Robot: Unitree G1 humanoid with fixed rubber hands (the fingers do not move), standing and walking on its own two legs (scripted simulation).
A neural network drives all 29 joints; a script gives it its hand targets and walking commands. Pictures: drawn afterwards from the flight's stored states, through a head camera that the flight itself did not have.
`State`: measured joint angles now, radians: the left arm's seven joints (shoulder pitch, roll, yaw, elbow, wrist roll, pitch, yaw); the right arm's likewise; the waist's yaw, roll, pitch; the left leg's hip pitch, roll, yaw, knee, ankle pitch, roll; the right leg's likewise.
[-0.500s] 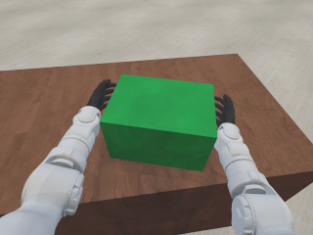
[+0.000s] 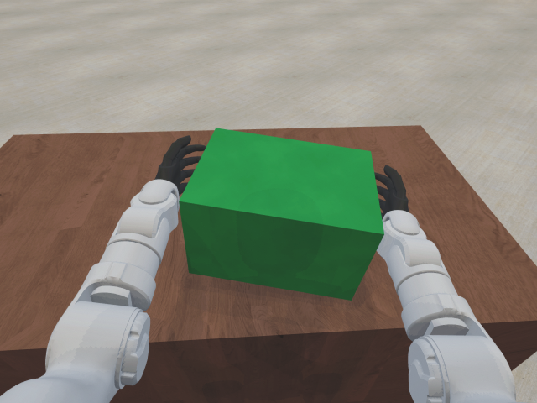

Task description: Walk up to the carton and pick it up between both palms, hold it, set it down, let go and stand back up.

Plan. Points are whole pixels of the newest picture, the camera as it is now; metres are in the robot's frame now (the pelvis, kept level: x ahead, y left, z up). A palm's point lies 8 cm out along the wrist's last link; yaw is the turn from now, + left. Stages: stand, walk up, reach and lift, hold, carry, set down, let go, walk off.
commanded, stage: reach and lift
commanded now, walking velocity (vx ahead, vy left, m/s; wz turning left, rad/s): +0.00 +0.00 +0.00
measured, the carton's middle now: (281, 211) +0.39 -0.03 +0.11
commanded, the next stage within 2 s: hold in 0.86 s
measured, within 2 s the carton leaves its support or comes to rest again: neither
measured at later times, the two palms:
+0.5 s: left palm (164, 181) +0.40 +0.15 +0.17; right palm (390, 196) +0.39 -0.20 +0.13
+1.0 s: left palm (150, 172) +0.39 +0.16 +0.20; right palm (388, 182) +0.39 -0.19 +0.16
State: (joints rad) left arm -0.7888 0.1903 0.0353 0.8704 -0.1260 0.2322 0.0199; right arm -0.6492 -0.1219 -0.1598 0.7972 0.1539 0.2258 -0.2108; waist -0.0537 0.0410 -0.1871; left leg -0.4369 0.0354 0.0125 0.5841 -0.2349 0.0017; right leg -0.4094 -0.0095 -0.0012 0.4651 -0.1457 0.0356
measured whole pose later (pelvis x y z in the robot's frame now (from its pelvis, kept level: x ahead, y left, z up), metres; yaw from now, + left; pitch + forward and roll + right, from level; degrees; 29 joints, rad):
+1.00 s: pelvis +0.00 -0.01 +0.00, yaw +0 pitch +4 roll -1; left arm -0.74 0.14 0.14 0.54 -0.05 0.51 0.06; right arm -0.72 -0.16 -0.15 0.68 0.16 0.41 -0.17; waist -0.01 0.03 -0.18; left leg -0.39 0.03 0.01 0.52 -0.20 0.00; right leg -0.37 -0.01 0.00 0.42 -0.12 0.03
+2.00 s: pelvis -0.01 +0.00 +0.00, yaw +1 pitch +2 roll -2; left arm -0.74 0.13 0.16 0.51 -0.02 0.62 0.06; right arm -0.72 -0.16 -0.15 0.67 0.16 0.51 -0.17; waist -0.01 0.02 -0.20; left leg -0.36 0.03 0.00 0.52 -0.19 0.00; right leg -0.34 -0.01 0.00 0.41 -0.11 0.03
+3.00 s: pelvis -0.01 +0.00 +0.00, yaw +1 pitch +2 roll -2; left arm -0.74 0.13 0.17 0.50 -0.02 0.63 0.05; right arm -0.72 -0.16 -0.15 0.65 0.16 0.53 -0.17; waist -0.01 0.02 -0.19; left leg -0.36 0.03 0.00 0.52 -0.19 0.00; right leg -0.33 -0.01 0.00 0.40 -0.11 0.03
